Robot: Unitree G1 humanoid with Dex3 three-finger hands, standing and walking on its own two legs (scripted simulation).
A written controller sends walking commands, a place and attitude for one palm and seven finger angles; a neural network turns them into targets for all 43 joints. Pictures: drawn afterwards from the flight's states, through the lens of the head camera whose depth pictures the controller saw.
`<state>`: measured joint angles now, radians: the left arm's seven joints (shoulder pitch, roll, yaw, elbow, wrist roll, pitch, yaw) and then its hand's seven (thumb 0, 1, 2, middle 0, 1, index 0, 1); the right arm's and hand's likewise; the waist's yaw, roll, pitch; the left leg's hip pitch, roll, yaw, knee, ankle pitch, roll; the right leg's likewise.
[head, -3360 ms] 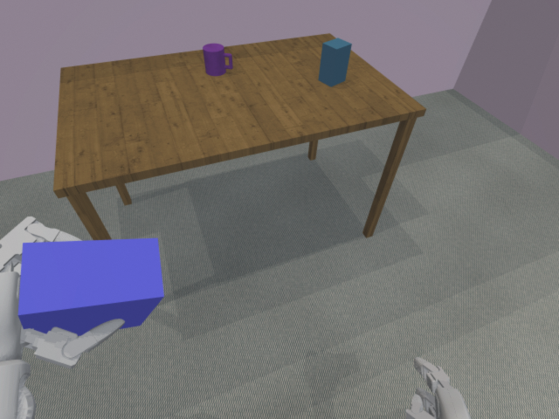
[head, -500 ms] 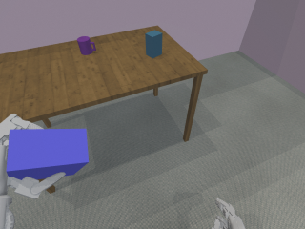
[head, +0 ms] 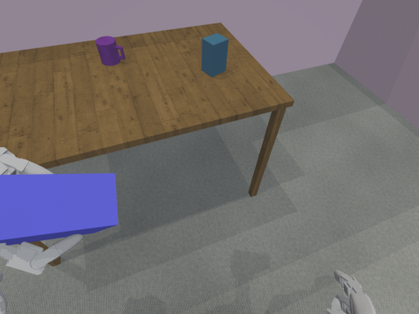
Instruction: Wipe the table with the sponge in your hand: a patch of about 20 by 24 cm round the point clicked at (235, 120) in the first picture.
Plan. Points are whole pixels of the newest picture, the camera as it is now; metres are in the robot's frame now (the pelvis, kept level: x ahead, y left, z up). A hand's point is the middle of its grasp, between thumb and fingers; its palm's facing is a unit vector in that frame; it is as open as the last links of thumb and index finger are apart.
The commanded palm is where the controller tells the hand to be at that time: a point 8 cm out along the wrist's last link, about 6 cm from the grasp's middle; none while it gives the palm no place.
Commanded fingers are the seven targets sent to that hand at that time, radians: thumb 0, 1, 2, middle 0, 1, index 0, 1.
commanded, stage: take the last steps up to it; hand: left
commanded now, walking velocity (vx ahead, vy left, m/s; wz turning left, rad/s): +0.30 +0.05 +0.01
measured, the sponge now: (72, 209) +0.22 +0.21 +0.16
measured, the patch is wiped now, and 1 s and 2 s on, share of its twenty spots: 0.00 0.00 0.00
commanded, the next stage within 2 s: come to a stop and stand still in 0.96 s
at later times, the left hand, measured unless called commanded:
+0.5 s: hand (96, 142) +0.35 +0.22 +0.16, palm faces +0.40 -0.78 -0.49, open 10.6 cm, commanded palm +0.28 +0.25 +0.18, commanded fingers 0.00 0.10 1.30 -1.20 -1.60 -1.20 -1.60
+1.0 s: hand (97, 94) +0.45 +0.25 +0.17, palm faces +0.41 -0.82 -0.41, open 10.6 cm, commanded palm +0.39 +0.28 +0.18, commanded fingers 0.00 0.10 1.30 -1.20 -1.60 -1.20 -1.60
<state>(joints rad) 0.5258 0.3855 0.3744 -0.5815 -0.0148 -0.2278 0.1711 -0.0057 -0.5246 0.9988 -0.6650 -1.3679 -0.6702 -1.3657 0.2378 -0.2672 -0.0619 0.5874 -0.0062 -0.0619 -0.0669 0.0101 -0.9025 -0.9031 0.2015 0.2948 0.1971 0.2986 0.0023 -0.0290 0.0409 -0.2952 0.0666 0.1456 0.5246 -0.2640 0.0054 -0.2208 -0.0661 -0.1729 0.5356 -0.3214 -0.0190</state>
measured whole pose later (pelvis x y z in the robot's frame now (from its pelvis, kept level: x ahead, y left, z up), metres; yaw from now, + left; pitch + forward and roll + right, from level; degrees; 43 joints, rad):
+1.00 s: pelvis +0.23 +0.00 +0.00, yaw +1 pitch +0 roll +0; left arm 0.44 0.37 0.37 -0.51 -0.01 -0.18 0.16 -0.01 -0.53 1.00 -0.67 -1.37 -0.67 -1.36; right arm 0.20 -0.12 0.02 0.59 0.00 -0.08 -0.04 0.01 -0.90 -0.90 0.20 0.30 0.20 0.30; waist -0.01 -0.02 0.04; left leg -0.27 0.06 0.14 0.51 -0.25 0.02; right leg -0.43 -0.05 -0.09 0.98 -0.45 0.02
